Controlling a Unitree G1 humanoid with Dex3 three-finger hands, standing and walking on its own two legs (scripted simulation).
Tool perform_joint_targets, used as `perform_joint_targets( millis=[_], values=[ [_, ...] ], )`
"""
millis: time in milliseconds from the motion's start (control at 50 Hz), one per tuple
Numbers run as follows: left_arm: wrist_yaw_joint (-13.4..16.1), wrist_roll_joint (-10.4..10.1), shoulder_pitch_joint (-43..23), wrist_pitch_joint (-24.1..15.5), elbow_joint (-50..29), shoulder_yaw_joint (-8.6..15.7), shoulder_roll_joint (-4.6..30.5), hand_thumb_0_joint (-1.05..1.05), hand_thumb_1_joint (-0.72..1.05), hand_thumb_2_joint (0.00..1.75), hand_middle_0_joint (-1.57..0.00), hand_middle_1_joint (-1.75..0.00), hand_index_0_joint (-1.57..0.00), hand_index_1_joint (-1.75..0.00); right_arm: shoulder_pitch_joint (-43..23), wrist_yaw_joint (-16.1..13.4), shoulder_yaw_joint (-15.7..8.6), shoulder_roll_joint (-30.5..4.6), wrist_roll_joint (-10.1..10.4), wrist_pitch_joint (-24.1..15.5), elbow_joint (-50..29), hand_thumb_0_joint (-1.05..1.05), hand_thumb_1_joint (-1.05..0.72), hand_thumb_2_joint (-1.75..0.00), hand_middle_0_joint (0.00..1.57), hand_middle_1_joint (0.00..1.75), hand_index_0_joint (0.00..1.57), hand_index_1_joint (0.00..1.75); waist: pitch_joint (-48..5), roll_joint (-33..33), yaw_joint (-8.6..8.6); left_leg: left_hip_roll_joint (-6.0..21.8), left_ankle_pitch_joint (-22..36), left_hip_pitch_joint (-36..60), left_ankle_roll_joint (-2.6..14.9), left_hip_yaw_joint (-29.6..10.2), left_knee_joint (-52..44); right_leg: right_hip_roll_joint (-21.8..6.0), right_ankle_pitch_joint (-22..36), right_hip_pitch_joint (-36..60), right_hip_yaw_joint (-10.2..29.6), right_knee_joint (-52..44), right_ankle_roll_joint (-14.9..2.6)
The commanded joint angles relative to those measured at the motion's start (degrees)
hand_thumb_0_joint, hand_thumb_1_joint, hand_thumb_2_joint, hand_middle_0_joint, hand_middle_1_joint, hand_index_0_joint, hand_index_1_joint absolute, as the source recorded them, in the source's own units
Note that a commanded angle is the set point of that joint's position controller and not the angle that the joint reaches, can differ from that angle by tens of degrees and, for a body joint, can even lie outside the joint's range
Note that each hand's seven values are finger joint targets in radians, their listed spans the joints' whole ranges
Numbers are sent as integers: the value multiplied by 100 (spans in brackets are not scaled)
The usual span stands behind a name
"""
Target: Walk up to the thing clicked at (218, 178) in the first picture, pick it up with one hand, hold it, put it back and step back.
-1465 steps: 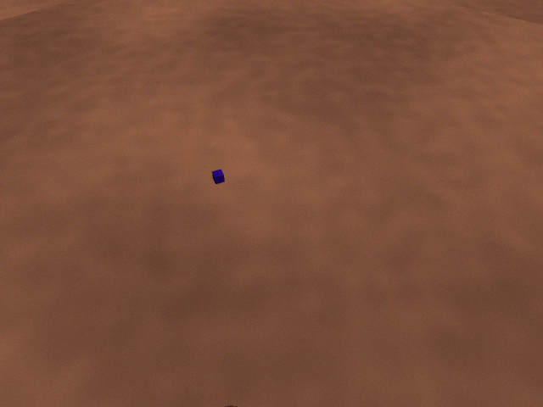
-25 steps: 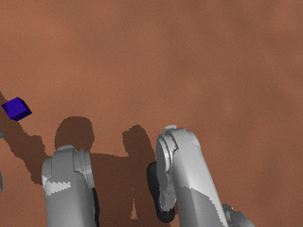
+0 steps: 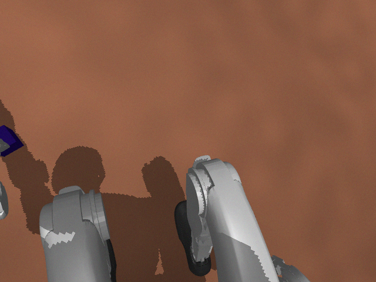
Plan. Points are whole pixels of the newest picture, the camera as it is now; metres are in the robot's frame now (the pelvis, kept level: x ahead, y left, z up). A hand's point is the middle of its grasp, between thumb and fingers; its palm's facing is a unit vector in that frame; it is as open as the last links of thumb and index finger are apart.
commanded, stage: approach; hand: left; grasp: from above
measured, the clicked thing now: (4, 141) +0.46 +0.33 -0.30
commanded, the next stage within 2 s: rest palm in 0.34 s
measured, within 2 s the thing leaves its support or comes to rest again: neither
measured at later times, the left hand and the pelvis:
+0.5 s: hand out of the picture +0.44 +0.32 -0.21, palm faces -0.39 -0.26 -0.88, open 14.1 cm; pelvis -0.01 +0.00 -0.01, yaw -1 degrees
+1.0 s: hand (8, 134) +0.46 +0.30 -0.25, palm faces -0.36 -0.27 -0.89, open 14.3 cm; pelvis +0.00 +0.00 -0.01, yaw -4 degrees
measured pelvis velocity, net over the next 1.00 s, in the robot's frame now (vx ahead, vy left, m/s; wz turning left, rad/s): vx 0.00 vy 0.00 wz -0.07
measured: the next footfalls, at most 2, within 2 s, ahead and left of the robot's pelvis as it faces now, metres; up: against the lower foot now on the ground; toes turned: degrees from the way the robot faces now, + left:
none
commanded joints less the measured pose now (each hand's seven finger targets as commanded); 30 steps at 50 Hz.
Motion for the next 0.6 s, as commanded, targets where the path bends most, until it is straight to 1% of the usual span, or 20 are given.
perform_joint_targets(
  millis=[0, 20, 60, 80, 160, 240, 260, 280, 300, 320, 340, 360, 380, 400, 460, 480, 500, 520, 540, 580],
  values=[
    [327, 191, -1915, 244, -398, 211, 1727, 0, -61, 104, -9, -105, -7, -107, 1429, 7, -300, -1576, 21, 76, 21, 0, -91, -90, 20, 30, 20, 30, -3910, 2218, -84, 7, 1330, 2941, 156, 530, -1548, 187, 1259, 2043, -484, -1143, -379],
    [356, 193, -1935, 313, -407, 277, 1815, 0, -61, 105, -9, -104, -7, -107, 1387, 17, -254, -1586, 37, 102, -23, 0, -91, -90, 20, 30, 20, 30, -3952, 2246, -30, -1, 1359, 2834, 174, 572, -1571, 196, 1298, 2158, -458, -1164, -373],
    [340, 155, -1717, 477, -194, 259, 1687, 0, -61, 104, -9, -105, -7, -107, 1371, 42, -206, -1582, 61, 136, -92, 0, -91, -90, 20, 30, 20, 30, -3896, 2112, -52, -2, 1541, 2787, 197, 579, -1567, 193, 1482, 2303, -449, -1161, -360],
    [322, 142, -1687, 533, -181, 296, 1807, 0, -61, 104, -9, -105, -7, -106, 1343, 46, -185, -1621, 73, 132, -138, 0, -91, -90, 20, 30, 20, 30, -3982, 2000, -35, 11, 1553, 2698, 231, 581, -1506, 217, 1506, 2347, -446, -1179, -332],
    [133, -91, -1235, 684, 199, 238, 1737, 0, -61, 102, -9, -104, -8, -105, 1343, 56, -121, -1660, 119, 67, -189, 0, -91, -90, 20, 30, 20, 30, -3424, 1433, -125, 4, 1360, 2050, 342, 577, -1414, 242, 1335, 2414, -393, -1252, -261],
    [-102, -265, -1109, 551, 242, 179, 1797, 0, -59, 99, -9, -107, -9, -106, 1392, 32, -15, -1710, 73, -74, -238, 0, -91, -90, 20, 30, 20, 30, -3098, 768, -341, -9, 1048, 1442, 445, 610, -1206, 269, 1095, 2870, -281, -1435, -145],
    [-132, -325, -1074, 452, 217, 195, 1809, 0, -58, 99, -9, -106, -9, -106, 1368, 21, -8, -1699, 64, -106, -234, 0, -90, -90, 20, 30, 20, 30, -3192, 803, -308, -1, 995, 1507, 409, 564, -1280, 281, 1008, 2955, -321, -1401, -171],
    [-136, -297, -1144, 320, 147, 319, 2053, 0, -58, 99, -9, -106, -9, -106, 1427, -2, -22, -1761, 55, -141, -183, 0, -90, -90, 20, 30, 20, 30, -3126, 865, -376, 2, 877, 1581, 402, 501, -1264, 264, 867, 2799, -371, -1359, -182],
    [-185, -295, -1386, 164, -57, 126, 1874, 0, -58, 99, -9, -106, -9, -106, 1384, 0, 19, -1700, 34, -172, -286, 0, -90, -90, 20, 30, 20, 30, -3193, 1045, -435, 10, 847, 1770, 359, 476, -1301, 280, 819, 2823, -410, -1329, -214],
    [-166, -259, -1420, 8, -116, 245, 2064, 0, -58, 99, -9, -106, -9, -106, 1442, -21, -2, -1733, 7, -172, -238, 0, -90, -90, 20, 30, 20, 30, -3262, 1096, -445, 24, 802, 1865, 345, 453, -1257, 282, 768, 2879, -441, -1332, -223],
    [-207, -183, -1758, -172, -612, -18, 1946, 0, -57, 98, -10, -105, -10, -105, 1367, -15, 34, -1638, 3, -191, -268, 0, -90, -90, 20, 30, 20, 30, -3277, 1377, -464, 29, 721, 2062, 307, 422, -1255, 285, 642, 2679, -457, -1262, -268],
    [-169, -135, -1722, -304, -604, 107, 2151, 0, -57, 98, -10, -105, -10, -105, 1327, -28, 9, -1666, -20, -191, -302, 0, -90, -90, 20, 30, 20, 30, -3269, 1490, -474, 35, 614, 2178, 288, 410, -1251, 288, 509, 2652, -481, -1284, -279],
    [-125, -3, -1950, -436, -1053, 63, 2284, 0, -57, 99, -10, -103, -10, -103, 1387, -44, 34, -1684, -21, -180, -249, 0, -90, -90, 20, 30, 20, 30, -3352, 1878, -418, 41, 623, 2485, 234, 418, -1317, 281, 540, 2504, -537, -1218, -316],
    [-25, 77, -1813, -549, -1365, 203, 2498, 0, -58, 99, -11, -101, -10, -102, 1330, -73, 16, -1664, -17, -169, -249, 0, -90, -90, 20, 30, 20, 30, -3612, 2235, -232, 46, 707, 2808, 177, 432, -1358, 274, 602, 2476, -561, -1169, -346],
    [269, 282, -1159, -644, -1863, 226, 2127, 0, -61, 104, -10, -94, -6, -98, 1261, -82, -130, -1648, 7, -130, -204, 0, -90, -91, 20, 30, 20, 30, -4146, 2963, -92, 92, 1068, 3602, 31, 424, -1452, 225, 1010, 2210, -624, -987, -425],
    [357, 315, -1142, -600, -1544, 144, 1881, 0, -61, 104, -10, -95, -6, -98, 1244, -53, -174, -1638, -15, -127, -163, 0, -90, -90, 20, 30, 20, 30, -3926, 2884, -176, 107, 1028, 3510, 21, 398, -1426, 222, 1021, 1969, -665, -932, -423],
    [441, 363, -1252, -573, -1581, 200, 1821, 0, -61, 106, -9, -93, -5, -97, 1303, -23, -212, -1659, -26, -120, -111, 0, -90, -90, 20, 30, 20, 30, -3868, 3001, -230, 95, 1208, 3540, -1, 381, -1482, 204, 1173, 1892, -685, -914, -420],
    [505, 320, -1009, -482, -1071, 179, 1618, 0, -61, 107, -9, -92, -4, -97, 1268, 19, -246, -1617, -30, -98, -75, 0, -90, -90, 20, 30, 20, 30, -3640, 2849, -180, 99, 1220, 3342, 19, 394, -1436, 230, 1193, 1711, -694, -887, -434],
    [568, 252, -1104, -416, -763, 144, 1447, 0, -61, 108, -11, -90, -5, -95, 1356, 59, -240, -1622, -62, -98, -40, 0, -90, -90, 20, 30, 20, 30, -3327, 2596, -335, 107, 1204, 3071, 50, 337, -1448, 224, 1193, 1604, -748, -901, -411],
    [617, 162, -1103, -238, -178, 0, 1145, 0, -61, 104, -9, -96, -6, -99, 1444, 122, -186, -1630, -103, -74, 13, 0, -90, -90, 20, 30, 20, 30, -2940, 2176, -431, 111, 1366, 2805, 112, 343, -1346, 277, 1314, 1548, -750, -1017, -390]
  ],
)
